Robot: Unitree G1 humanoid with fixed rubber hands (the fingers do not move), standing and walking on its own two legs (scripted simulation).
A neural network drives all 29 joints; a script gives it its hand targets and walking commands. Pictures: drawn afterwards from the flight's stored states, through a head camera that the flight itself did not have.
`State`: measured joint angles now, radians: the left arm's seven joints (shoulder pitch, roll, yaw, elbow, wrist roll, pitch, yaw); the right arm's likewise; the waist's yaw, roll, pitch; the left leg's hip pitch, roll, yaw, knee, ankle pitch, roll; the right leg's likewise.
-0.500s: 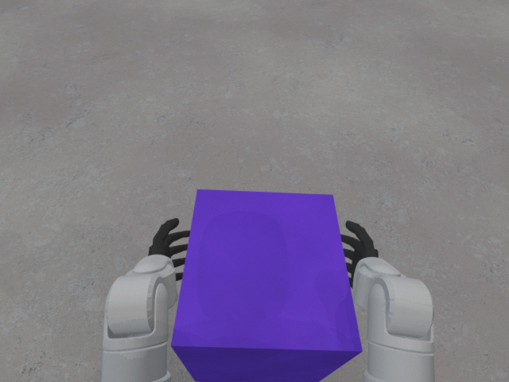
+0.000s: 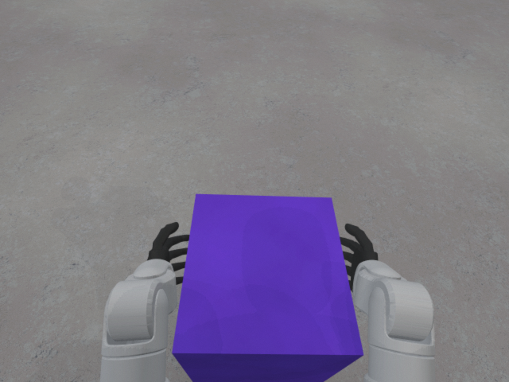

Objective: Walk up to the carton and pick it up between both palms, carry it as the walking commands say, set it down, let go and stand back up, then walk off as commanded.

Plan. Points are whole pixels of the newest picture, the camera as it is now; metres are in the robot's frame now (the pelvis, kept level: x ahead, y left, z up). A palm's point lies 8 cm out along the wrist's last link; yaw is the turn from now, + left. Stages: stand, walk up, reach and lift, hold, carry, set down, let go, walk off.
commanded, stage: carry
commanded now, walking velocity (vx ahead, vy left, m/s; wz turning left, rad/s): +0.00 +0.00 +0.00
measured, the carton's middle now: (259, 297) +0.26 +0.00 -0.01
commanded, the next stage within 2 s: none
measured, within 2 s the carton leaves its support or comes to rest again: neither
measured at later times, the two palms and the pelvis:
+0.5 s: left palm out of the picture +0.22 +0.41 +0.06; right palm (174, 288) +0.24 +0.12 +0.08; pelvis -0.04 +0.24 +0.01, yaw +1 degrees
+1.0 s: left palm out of the picture +0.19 +0.60 +0.07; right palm (8, 311) +0.20 +0.31 +0.09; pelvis -0.07 +0.44 +0.00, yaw +0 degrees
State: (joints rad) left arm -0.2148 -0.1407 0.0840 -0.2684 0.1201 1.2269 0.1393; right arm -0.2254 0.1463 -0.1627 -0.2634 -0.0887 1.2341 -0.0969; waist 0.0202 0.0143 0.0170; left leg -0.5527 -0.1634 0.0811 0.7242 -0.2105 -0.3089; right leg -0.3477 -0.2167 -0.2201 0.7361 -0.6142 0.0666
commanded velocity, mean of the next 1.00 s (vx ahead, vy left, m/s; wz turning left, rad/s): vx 0.00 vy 0.00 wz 0.00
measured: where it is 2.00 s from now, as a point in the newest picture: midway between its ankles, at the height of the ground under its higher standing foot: outside the picture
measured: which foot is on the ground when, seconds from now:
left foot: up 0.00-0.08, down 0.10-0.24, up 0.26-0.34, down 0.36-0.50, up 0.52-0.60, down 0.62-0.78, up 0.80-0.88, down 0.90-1.00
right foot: down 0.00-0.10, up 0.12-0.26, down 0.28-0.36, up 0.38-0.54, down 0.56-0.62, up 0.64-0.84, down 0.86-0.92, up 0.94-1.00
